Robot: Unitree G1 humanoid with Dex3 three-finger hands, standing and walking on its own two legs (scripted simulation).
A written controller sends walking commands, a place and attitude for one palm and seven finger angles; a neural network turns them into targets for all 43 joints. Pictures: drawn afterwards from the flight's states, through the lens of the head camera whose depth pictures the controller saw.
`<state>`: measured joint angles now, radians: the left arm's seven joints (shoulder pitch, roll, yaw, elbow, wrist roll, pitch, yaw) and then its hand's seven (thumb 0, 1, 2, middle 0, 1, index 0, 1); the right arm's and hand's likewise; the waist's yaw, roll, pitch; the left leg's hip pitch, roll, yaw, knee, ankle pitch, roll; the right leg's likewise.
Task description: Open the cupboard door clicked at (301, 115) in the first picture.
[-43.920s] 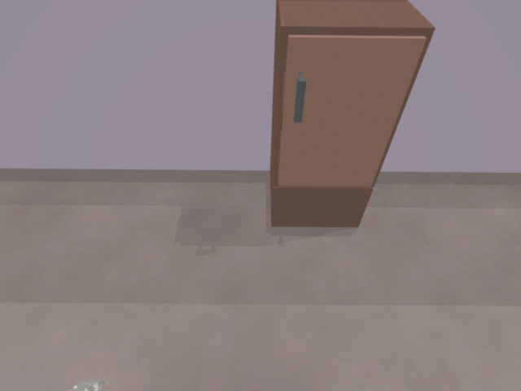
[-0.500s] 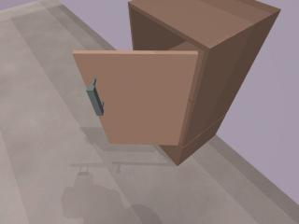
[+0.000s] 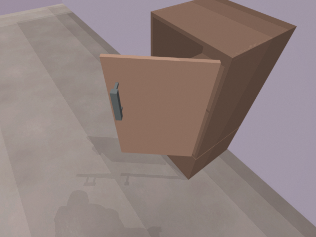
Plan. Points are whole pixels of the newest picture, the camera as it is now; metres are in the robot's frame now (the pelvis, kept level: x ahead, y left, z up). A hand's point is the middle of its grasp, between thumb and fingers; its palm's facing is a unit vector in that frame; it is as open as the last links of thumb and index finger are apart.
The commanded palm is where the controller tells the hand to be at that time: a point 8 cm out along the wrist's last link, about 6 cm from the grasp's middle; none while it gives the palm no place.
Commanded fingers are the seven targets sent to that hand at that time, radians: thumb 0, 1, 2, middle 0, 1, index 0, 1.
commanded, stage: come to a stop and stand still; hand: left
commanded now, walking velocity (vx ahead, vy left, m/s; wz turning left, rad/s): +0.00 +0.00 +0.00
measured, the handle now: (117, 101) +0.56 +0.20 -0.03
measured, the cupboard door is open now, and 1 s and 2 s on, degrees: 50 50 50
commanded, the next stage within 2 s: look again from close up in 0.28 s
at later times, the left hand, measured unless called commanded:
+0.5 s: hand out of the picture -0.01 +0.17 -0.17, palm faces +0.00 -0.98 -0.19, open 7.4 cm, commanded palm none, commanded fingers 0.00 0.90 0.90 -0.20 -0.30 -0.20 -0.30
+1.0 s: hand out of the picture -0.01 +0.20 -0.17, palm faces +0.02 -0.98 -0.21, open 7.4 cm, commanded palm none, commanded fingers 0.00 0.90 0.90 -0.20 -0.30 -0.20 -0.30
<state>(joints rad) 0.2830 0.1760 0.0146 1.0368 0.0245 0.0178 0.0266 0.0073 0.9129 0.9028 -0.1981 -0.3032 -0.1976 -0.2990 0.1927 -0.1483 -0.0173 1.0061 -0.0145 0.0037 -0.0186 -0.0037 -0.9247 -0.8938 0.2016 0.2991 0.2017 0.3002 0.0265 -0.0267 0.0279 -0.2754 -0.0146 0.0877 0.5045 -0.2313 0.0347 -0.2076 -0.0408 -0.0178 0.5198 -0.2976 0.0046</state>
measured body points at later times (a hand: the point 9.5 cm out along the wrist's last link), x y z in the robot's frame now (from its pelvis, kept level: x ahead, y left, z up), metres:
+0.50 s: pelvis -0.01 -0.01 +0.00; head +0.00 +0.00 +0.45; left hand -0.01 +0.22 -0.16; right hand -0.03 -0.23 -0.16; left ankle +0.02 +0.10 -0.73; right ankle -0.02 -0.12 -0.73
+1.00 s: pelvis -0.03 +0.01 +0.00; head -0.05 +0.02 +0.45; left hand -0.01 +0.25 -0.15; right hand +0.03 -0.22 -0.14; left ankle +0.02 +0.10 -0.73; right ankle -0.02 -0.12 -0.73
